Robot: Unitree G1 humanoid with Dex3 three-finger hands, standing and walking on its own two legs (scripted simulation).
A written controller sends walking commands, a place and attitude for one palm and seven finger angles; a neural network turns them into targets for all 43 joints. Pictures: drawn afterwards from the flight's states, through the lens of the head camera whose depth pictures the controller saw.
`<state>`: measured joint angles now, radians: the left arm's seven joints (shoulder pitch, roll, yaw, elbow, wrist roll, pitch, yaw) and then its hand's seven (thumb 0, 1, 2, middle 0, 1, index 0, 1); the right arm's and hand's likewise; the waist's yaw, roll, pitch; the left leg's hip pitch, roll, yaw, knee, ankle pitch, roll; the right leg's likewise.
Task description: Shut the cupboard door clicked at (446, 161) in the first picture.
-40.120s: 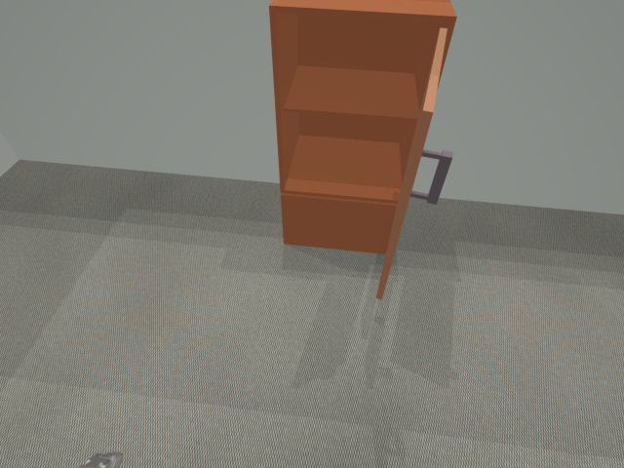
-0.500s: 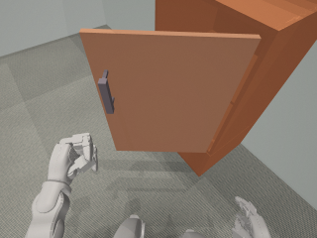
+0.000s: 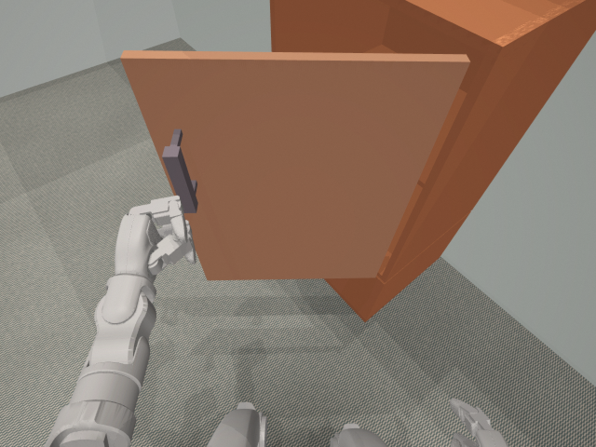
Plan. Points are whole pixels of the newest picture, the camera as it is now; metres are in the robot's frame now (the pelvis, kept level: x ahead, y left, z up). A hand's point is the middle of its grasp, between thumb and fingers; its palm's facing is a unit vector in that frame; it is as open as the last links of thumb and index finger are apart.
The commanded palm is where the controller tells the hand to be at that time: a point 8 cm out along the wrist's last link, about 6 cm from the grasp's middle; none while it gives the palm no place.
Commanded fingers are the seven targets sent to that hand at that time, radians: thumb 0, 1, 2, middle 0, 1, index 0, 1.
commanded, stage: bring the fist close to the handle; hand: left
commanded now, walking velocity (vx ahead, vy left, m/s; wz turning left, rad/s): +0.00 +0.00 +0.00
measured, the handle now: (184, 172) +0.50 +0.19 +0.06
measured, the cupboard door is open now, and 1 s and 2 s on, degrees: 52 50 33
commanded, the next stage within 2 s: push the door shut along its arc in 0.54 s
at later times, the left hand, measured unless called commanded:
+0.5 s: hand (192, 224) +0.40 +0.16 +0.05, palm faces +0.06 -1.00 -0.01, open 3.1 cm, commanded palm +0.37 +0.21 +0.06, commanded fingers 0.00 0.90 0.90 -1.30 -1.50 -1.30 -1.50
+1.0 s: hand (199, 200) +0.44 +0.16 +0.06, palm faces -0.04 -1.00 -0.03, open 3.1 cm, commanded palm +0.43 +0.20 +0.06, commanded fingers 0.00 0.90 0.90 -1.30 -1.50 -1.30 -1.50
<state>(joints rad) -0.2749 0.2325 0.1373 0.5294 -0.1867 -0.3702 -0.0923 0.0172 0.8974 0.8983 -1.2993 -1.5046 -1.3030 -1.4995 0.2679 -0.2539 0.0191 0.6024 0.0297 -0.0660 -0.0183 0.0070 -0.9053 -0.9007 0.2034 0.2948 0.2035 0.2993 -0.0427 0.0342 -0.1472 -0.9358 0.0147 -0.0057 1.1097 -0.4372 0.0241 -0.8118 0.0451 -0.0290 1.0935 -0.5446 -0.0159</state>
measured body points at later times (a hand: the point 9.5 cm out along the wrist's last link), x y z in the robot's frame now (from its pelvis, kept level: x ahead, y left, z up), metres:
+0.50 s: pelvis +0.00 +0.00 +0.00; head +0.08 +0.01 +0.44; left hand +0.39 +0.22 +0.06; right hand +0.08 -0.26 -0.11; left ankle +0.06 +0.10 -0.66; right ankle -0.01 -0.11 -0.66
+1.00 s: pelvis -0.01 +0.00 -0.01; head +0.08 +0.01 +0.43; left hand +0.44 +0.21 +0.06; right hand +0.08 -0.27 -0.12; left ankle +0.06 +0.10 -0.66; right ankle -0.01 -0.11 -0.66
